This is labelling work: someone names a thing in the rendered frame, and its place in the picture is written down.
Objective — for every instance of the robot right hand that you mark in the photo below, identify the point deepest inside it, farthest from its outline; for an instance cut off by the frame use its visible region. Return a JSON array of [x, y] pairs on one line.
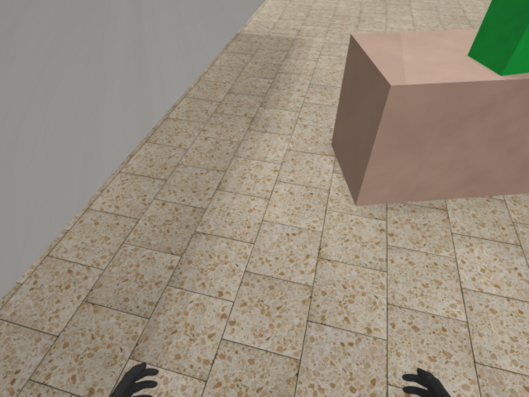
[[429, 381]]

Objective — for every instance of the robot left hand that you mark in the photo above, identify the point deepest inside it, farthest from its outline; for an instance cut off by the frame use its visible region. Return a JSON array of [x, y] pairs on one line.
[[128, 385]]

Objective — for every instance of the pedestal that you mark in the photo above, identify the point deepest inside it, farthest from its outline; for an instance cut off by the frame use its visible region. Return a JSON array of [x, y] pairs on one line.
[[420, 120]]

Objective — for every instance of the carton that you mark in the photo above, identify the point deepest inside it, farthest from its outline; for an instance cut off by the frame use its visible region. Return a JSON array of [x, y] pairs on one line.
[[502, 42]]

